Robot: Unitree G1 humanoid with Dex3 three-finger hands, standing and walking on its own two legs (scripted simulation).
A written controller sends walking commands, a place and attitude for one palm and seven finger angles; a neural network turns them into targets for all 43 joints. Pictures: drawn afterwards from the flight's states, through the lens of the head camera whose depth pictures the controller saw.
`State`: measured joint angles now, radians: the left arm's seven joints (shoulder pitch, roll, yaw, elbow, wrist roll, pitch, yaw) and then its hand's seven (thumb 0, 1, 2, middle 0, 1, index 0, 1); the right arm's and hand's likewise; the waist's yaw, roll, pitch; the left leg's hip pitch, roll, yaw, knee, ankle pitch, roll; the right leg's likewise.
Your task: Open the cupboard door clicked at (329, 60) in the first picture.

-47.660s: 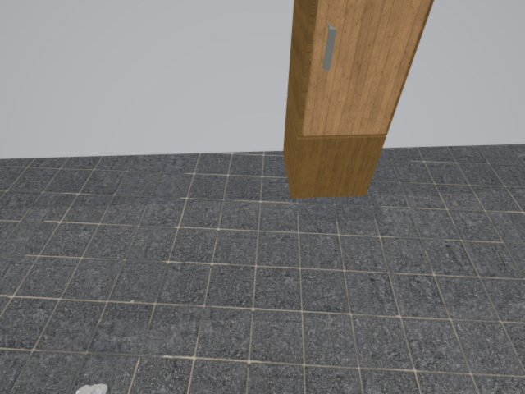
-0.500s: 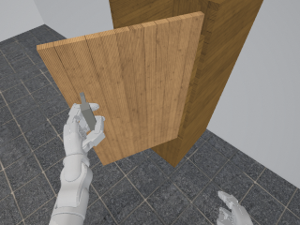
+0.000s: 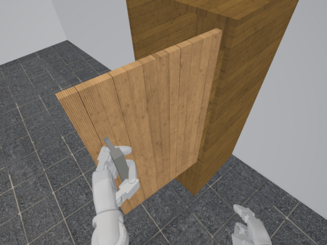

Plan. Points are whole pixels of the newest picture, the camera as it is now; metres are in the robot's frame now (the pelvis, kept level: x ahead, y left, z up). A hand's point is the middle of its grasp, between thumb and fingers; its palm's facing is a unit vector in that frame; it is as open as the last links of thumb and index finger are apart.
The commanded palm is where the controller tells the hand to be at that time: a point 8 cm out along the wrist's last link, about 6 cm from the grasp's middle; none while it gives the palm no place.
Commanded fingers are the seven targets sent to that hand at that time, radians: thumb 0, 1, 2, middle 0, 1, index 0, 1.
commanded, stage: open thumb and fingers to let go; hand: left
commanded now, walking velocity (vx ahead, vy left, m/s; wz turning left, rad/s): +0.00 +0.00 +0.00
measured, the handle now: (118, 162) +0.29 +0.12 +0.07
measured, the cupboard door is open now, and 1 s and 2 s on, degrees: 82 83 83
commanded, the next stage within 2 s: slide the hand sideways off the handle in 0.90 s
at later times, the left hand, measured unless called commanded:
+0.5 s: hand (131, 181) +0.24 +0.08 +0.08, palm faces +0.38 -0.92 -0.02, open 10.7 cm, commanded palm +0.20 +0.12 +0.07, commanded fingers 0.00 -0.50 0.30 -0.30 -1.20 -0.30 -1.20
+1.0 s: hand (134, 177) +0.25 +0.08 +0.08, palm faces +0.34 -0.94 -0.01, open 14.8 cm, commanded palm +0.21 +0.12 +0.07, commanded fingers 0.00 -0.50 0.30 -0.15 -0.30 -0.15 -0.30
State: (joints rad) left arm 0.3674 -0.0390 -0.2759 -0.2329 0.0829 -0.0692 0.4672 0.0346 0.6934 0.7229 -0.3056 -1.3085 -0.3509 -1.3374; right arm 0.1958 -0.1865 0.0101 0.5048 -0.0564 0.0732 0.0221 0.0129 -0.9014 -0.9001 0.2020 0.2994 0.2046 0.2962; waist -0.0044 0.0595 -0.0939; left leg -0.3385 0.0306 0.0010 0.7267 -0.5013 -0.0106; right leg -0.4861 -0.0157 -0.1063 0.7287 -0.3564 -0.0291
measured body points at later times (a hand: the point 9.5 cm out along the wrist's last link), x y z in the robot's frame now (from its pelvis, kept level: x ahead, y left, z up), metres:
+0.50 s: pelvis -0.05 -0.01 +0.00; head -0.03 -0.04 +0.45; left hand +0.21 +0.13 +0.09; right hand +0.14 -0.22 -0.10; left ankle -0.08 +0.12 -0.71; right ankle +0.01 -0.10 -0.71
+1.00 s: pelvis -0.06 +0.00 +0.00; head -0.05 -0.02 +0.45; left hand +0.22 +0.13 +0.09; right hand +0.12 -0.21 -0.10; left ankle -0.08 +0.12 -0.71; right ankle +0.01 -0.10 -0.71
